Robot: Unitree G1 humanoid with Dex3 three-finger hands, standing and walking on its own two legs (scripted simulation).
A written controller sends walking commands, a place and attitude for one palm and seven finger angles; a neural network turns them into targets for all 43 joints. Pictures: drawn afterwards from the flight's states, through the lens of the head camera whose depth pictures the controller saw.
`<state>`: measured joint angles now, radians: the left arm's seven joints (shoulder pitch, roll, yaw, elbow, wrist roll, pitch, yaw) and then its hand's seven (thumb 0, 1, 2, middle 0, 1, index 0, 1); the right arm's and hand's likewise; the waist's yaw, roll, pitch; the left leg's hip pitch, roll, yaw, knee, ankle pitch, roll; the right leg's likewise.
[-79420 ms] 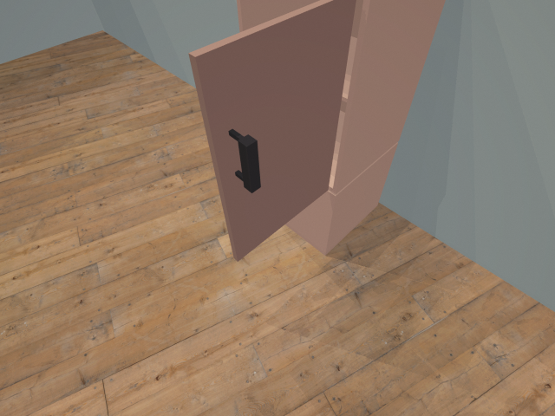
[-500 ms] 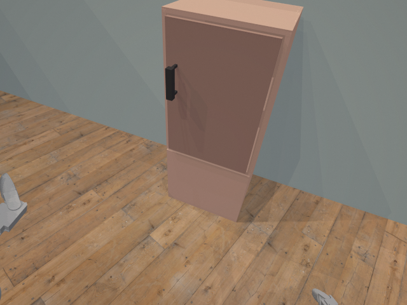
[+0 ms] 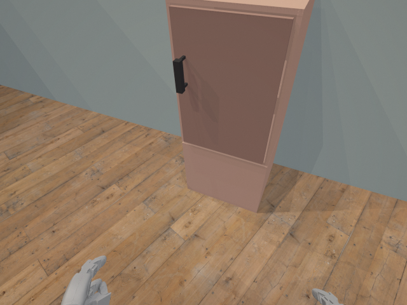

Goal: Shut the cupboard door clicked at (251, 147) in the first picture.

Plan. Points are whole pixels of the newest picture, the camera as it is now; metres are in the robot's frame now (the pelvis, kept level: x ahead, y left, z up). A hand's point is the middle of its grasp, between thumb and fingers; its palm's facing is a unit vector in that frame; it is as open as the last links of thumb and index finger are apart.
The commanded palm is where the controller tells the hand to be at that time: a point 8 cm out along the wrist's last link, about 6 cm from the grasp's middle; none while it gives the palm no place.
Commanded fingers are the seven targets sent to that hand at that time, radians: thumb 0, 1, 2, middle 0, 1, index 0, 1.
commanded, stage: let the arm hang, fingers relaxed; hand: left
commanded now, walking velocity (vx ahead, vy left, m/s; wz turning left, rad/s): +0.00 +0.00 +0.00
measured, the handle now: (181, 74) +0.88 +0.11 +0.04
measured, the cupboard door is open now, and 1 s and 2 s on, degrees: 0 0 0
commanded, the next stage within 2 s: look to check the result in 0.92 s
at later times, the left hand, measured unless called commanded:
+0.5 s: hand out of the picture -0.06 +0.16 -0.16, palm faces +0.02 -0.98 -0.17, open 7.3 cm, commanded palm none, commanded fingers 0.00 0.90 0.90 -0.20 -0.30 -0.20 -0.30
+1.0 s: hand out of the picture -0.03 +0.16 -0.16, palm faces +0.03 -0.99 -0.14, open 7.4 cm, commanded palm none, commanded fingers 0.00 0.90 0.90 -0.20 -0.30 -0.20 -0.30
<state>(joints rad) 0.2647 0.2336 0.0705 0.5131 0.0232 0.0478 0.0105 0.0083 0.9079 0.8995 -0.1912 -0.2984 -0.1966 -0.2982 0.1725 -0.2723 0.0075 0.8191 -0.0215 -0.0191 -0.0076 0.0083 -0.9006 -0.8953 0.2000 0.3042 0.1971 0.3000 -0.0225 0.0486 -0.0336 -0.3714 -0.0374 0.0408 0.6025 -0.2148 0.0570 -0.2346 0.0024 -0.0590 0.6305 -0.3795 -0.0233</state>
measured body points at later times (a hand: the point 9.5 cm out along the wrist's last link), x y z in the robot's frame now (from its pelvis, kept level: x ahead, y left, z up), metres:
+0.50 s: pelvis +0.01 +0.00 +0.02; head +0.01 +0.00 +0.47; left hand -0.06 +0.22 -0.14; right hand -0.03 -0.21 -0.15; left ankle +0.07 +0.08 -0.72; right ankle -0.02 -0.10 -0.72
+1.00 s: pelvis +0.01 +0.01 +0.02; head +0.01 +0.01 +0.47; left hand -0.03 +0.21 -0.15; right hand -0.02 -0.20 -0.14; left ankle +0.07 +0.08 -0.72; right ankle -0.02 -0.10 -0.72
